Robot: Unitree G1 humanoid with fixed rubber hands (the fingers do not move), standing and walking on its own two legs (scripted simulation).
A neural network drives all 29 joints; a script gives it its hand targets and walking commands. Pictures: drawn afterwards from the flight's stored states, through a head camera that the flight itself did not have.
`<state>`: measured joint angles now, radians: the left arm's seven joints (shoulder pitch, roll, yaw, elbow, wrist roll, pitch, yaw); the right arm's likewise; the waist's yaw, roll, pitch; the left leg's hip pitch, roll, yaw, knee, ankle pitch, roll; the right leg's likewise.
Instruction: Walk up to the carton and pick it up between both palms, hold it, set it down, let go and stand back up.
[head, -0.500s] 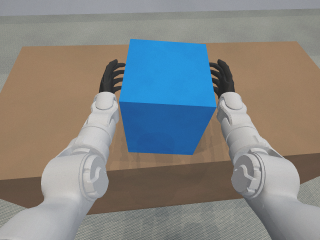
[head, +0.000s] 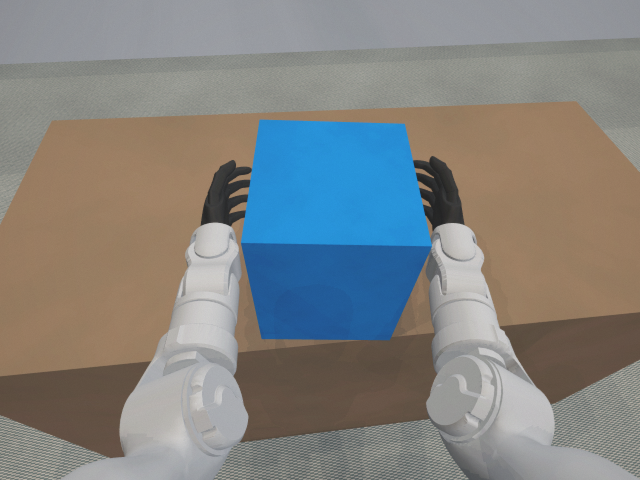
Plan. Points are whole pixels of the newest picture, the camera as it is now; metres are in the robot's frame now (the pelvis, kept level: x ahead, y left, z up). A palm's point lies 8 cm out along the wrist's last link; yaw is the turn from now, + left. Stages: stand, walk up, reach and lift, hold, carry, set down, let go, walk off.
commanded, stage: reach and lift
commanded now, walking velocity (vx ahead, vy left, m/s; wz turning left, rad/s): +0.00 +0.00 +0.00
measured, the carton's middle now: (329, 237) +0.45 -0.01 +0.02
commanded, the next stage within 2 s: none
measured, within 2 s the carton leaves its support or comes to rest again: leaves its support in 1.46 s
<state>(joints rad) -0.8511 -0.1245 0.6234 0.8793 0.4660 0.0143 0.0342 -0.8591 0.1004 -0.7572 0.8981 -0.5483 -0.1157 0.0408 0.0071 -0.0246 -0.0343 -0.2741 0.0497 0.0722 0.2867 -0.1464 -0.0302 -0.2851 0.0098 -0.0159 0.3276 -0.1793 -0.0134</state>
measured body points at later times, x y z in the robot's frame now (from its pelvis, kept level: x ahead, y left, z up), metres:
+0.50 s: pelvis +0.00 +0.01 +0.00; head +0.05 +0.02 +0.45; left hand +0.44 +0.14 +0.08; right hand +0.43 -0.15 +0.09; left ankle -0.01 +0.14 -0.75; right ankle -0.02 -0.10 -0.75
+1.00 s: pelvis +0.00 +0.01 +0.00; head +0.05 +0.02 +0.45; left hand +0.44 +0.14 +0.08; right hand +0.43 -0.15 +0.09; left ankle -0.01 +0.14 -0.75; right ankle -0.02 -0.10 -0.75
